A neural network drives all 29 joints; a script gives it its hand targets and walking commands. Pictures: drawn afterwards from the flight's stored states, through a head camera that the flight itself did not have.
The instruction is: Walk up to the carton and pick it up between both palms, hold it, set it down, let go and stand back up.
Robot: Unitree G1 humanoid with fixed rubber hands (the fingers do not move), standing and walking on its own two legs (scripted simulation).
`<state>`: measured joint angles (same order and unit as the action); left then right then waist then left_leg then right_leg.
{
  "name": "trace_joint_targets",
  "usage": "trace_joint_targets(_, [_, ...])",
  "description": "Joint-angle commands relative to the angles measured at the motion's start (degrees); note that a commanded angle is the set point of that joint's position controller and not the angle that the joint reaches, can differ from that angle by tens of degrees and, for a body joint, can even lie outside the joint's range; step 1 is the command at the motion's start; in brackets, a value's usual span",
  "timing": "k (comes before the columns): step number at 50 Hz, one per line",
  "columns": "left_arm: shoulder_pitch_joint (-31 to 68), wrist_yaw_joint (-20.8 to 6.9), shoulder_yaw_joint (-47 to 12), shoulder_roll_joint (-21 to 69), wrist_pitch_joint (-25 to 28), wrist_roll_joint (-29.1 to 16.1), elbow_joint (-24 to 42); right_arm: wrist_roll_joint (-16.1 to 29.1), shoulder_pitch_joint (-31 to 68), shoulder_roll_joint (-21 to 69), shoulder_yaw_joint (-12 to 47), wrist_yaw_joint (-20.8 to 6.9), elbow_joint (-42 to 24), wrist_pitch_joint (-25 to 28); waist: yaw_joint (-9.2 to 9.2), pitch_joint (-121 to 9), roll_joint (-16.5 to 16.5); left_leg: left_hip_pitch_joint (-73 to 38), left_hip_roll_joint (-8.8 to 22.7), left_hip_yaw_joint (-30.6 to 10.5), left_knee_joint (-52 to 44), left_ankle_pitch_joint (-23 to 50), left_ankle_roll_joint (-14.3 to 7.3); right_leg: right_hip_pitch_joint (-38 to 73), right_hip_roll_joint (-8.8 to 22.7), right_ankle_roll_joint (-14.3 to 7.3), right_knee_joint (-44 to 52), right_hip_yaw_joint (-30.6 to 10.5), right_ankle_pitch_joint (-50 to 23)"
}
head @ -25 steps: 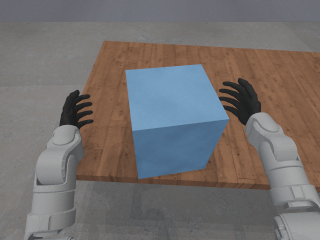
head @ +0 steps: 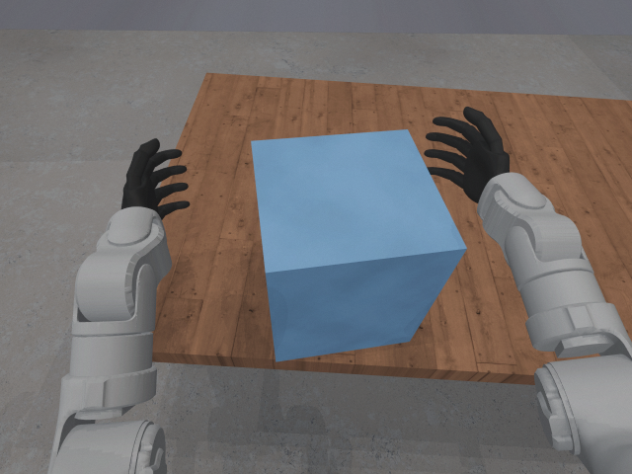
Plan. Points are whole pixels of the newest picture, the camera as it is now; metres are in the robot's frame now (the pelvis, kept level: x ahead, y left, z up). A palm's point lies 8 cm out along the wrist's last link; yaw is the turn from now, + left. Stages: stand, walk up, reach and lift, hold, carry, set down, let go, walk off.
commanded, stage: reach and lift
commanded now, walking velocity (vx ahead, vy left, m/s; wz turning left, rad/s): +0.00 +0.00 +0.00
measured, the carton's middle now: (338, 251) +0.41 -0.02 +0.03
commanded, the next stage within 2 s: none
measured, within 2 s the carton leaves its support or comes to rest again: neither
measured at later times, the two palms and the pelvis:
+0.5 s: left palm (157, 259) +0.37 +0.22 +0.06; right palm (483, 243) +0.40 -0.21 +0.07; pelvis -0.01 +0.00 +0.00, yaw +0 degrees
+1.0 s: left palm (182, 267) +0.36 +0.19 +0.04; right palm (453, 238) +0.41 -0.17 +0.06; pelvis +0.00 -0.01 +0.00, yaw -1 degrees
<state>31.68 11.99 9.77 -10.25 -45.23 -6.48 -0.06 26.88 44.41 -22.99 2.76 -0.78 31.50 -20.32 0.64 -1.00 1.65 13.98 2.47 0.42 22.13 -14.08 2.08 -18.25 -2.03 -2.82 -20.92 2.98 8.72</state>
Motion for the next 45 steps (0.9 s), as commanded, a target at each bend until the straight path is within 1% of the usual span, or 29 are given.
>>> trace_joint_targets(1, [24.74,-0.62,2.72,-9.18,5.82,1.55,5.38,-0.72,26.35,-16.66,-3.29,1.08,-5.06,5.44,4.96,-34.43,-6.49,-1.12,-3.68,0.65,0.75,31.2,3.36,28.54,-0.93,2.89,-3.25,-3.49,-36.69])
trace_joint_targets(7, [21.21,-2.14,1.94,-7.32,13.28,2.18,1.48,-2.05,23.56,-12.99,-2.83,0.57,-4.76,10.18,5.09,-35.13,-6.01,0.59,-4.17,0.56,1.15,30.75,2.91,28.54,-0.9,3.15,-3.99,-3.35,-37.34])
trace_joint_targets(9, [20.57,-2.64,1.48,-6.75,16.2,2.44,-1.35,-2.54,22.96,-12.05,-2.82,0.27,-4.31,12.02,5.45,-35.26,-5.86,1.76,-4.17,0.59,1.07,29.44,2.62,27.89,-0.9,3.09,-4.03,-3.35,-35.81])
trace_joint_targets(11, [20.36,-3.01,1.04,-6.24,19.47,2.6,-4.87,-2.92,22.82,-11.07,-2.49,-0.11,-3.81,14.03,6.23,-35.37,-5.63,3.18,-4.14,0.66,0.95,27.88,2.28,26.81,-0.92,2.94,-3.89,-3.42,-33.34])
trace_joint_targets(14, [20.97,-3.23,0.11,-5.41,25.32,2.37,-10.34,-3.3,23.5,-9.56,-1.77,-0.98,-2.96,17.44,7.57,-36.0,-5.46,5.16,-4.02,0.87,0.94,25.84,1.95,24.73,-1.02,2.6,-3.72,-3.52,-29.31])
trace_joint_targets(16, [21.85,-3.26,-0.83,-4.74,29.71,1.92,-14.08,-3.65,23.73,-8.65,-1.62,-1.72,-1.91,19.8,8.09,-36.56,-5.48,6.25,-3.93,1.03,1.04,24.47,1.92,23.28,-1.04,2.35,-3.71,-3.56,-27.02])
trace_joint_targets(20, [23.72,-3.14,-3.22,-3.28,38.85,0.72,-22.87,-4.54,23.24,-6.17,-0.37,-3.04,2.91,24.01,8.78,-37.59,-4.59,8.97,-3.7,1.32,1.4,21.16,1.68,20.38,-0.69,2.18,-4.13,-3.73,-22.66])
trace_joint_targets(22, [24.88,-3.01,-4.04,-2.77,43.09,-0.07,-26.26,-4.91,23.05,-5.03,0.41,-3.59,5.1,25.89,9.07,-39.42,-3.83,10.32,-3.62,1.56,1.59,20.2,1.52,19.8,-0.44,2.27,-4.58,-3.99,-21.82])
trace_joint_targets(25, [27.26,-2.64,-4.28,-2.9,47.85,-1.42,-28.36,-4.66,24.26,-4.25,1.84,-3.98,6.24,27.98,9.48,-43.36,-2.46,12.64,-3.6,2.03,2.14,20.78,1.38,20.56,-0.19,2.65,-5.7,-4.68,-23.78])
trace_joint_targets(29, [28.52,-2.74,-4.38,-4.16,50.88,-2.53,-31.67,-4.14,25.29,-4.18,2.9,-3.48,8.31,29.13,8.85,-44.28,-1.18,15.64,-3.74,2.19,2.51,20.23,1.09,21.32,0.41,3.56,-6.79,-5.44,-26.65])
trace_joint_targets(35, [29.26,-3.18,-3.86,-3.76,52.18,-2.37,-35.3,-4.83,25.61,-3.26,3.31,-2.28,12.3,29.54,8.05,-43.17,-0.77,16.9,-3.79,2.29,2.18,19.95,1.07,21.88,1.01,4.39,-6.98,-5.7,-29.03])
trace_joint_targets(41, [30.99,-3.19,-4.48,1.3,53.93,-1.65,-34.53,-6.39,26.95,2.09,3.57,-1.72,13.71,29.92,7.63,-42.71,-1.4,16.85,-3.6,2.31,2.25,20.77,1.32,20.94,1.15,4.4,-6.7,-5.41,-29.04])
trace_joint_targets(45, [31.14,-2.76,-4.08,4.0,54.68,0.04,-34.29,-8.03,27.33,5.04,2.56,-1.34,13.99,30.17,7.42,-42.56,-1.78,16.85,-3.44,2.28,2.1,20.96,1.4,20.61,1.14,4.2,-6.39,-5.28,-28.5])
